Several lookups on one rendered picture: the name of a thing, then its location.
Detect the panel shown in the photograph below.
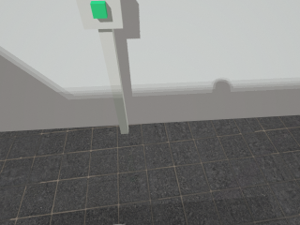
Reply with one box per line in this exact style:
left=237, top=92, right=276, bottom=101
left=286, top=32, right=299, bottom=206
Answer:
left=76, top=0, right=128, bottom=134

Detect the button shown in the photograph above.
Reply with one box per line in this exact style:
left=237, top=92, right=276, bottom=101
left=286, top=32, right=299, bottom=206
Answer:
left=90, top=1, right=108, bottom=19

